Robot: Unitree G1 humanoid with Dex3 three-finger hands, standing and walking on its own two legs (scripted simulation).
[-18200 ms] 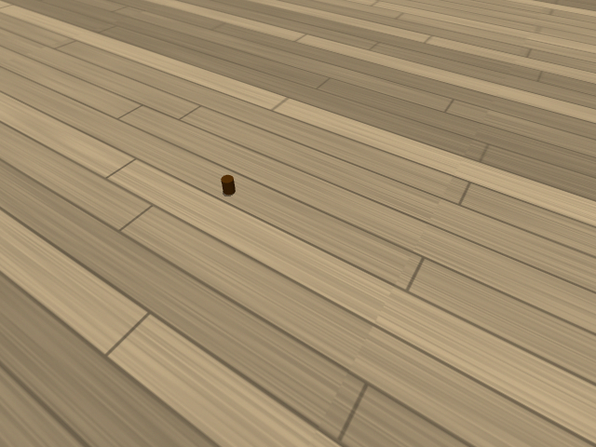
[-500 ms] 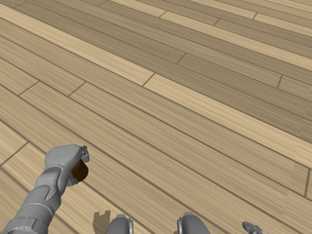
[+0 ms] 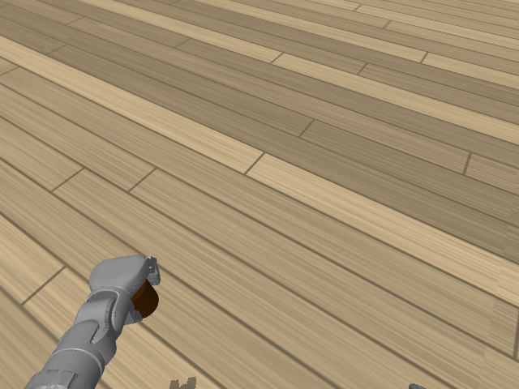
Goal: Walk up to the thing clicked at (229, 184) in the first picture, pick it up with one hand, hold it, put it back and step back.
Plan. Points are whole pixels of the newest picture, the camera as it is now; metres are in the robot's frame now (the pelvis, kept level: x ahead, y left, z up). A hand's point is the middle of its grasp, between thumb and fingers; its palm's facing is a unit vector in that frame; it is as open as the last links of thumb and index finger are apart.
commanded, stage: hold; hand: left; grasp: from above
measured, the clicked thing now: (136, 295) +0.33 +0.23 -0.10
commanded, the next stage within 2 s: crouch in 1.82 s
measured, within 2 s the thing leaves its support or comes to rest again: neither
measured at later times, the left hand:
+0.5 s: hand (126, 285) +0.32 +0.22 -0.03, palm faces -0.45 -0.06 -0.89, open 8.5 cm
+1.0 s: hand (126, 290) +0.30 +0.21 -0.01, palm faces -0.44 -0.06 -0.89, open 8.5 cm
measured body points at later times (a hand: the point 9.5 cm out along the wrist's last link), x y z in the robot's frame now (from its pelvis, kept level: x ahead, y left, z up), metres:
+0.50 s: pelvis +0.02 +0.00 +0.02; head +0.04 -0.02 +0.47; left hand +0.34 +0.22 +0.02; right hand +0.13 -0.26 -0.10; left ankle +0.02 +0.13 -0.70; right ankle +0.02 -0.14 -0.70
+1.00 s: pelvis +0.01 -0.01 +0.03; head +0.01 -0.03 +0.48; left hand +0.32 +0.21 +0.04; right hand +0.14 -0.27 -0.09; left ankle +0.02 +0.13 -0.70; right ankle +0.02 -0.14 -0.70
